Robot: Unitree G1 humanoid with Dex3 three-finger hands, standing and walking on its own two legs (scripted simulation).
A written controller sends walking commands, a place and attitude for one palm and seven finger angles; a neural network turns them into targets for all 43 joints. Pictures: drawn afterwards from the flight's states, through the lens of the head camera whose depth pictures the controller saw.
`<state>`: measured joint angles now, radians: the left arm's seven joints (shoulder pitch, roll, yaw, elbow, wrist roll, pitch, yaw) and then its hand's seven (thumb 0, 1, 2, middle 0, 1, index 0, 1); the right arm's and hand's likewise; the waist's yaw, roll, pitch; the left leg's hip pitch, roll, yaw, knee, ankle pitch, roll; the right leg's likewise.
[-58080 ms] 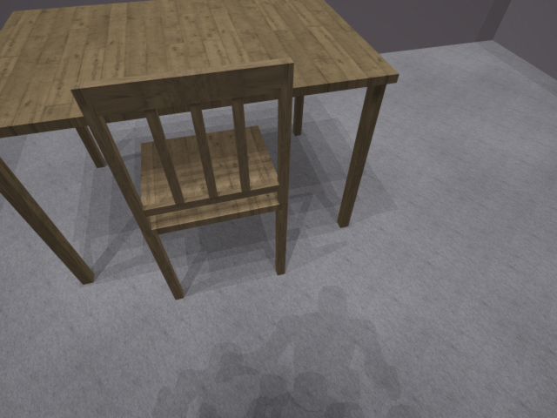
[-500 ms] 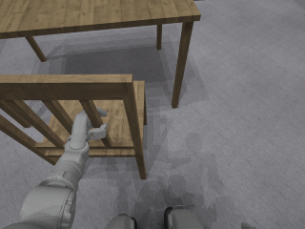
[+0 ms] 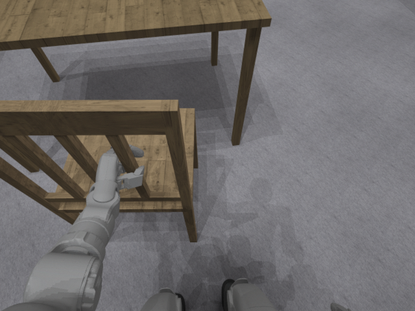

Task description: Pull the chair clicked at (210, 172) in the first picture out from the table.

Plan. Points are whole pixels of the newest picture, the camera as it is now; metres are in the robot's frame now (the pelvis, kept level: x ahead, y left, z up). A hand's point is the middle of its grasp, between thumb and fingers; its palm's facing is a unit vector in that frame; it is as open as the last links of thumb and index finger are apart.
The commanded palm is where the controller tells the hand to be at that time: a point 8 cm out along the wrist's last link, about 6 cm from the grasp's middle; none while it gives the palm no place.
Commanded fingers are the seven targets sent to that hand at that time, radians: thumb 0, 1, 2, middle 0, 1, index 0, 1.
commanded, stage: step backward, pulling the chair out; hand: left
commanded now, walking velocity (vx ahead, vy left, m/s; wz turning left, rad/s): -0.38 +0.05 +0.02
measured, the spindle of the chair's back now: (92, 169) +0.43 +0.26 -0.06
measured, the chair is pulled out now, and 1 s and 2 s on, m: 0.31 0.31 0.33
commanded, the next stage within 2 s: stop walking, hand still on the chair in 1.12 s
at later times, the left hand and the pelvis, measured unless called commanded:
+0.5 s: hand (136, 174) +0.40 +0.15 -0.04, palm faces +0.01 -0.96 -0.28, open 6.0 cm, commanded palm +0.40 +0.20 -0.03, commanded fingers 0.00 0.90 0.90 -0.50 -1.45 -0.50 -1.45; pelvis +0.00 +0.01 +0.00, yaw +0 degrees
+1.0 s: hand (136, 174) +0.40 +0.15 -0.04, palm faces +0.01 -0.96 -0.27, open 6.0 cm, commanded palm +0.39 +0.20 -0.03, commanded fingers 0.00 0.90 0.90 -0.50 -1.45 -0.50 -1.45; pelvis +0.00 +0.01 +0.00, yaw -1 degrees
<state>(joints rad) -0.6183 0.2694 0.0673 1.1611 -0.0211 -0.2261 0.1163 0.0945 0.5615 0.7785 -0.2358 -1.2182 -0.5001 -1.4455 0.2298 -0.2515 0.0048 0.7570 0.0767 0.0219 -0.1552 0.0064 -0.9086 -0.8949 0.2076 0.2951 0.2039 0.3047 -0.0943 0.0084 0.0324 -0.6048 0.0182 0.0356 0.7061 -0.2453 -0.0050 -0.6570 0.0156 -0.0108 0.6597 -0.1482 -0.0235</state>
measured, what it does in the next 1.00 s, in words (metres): stands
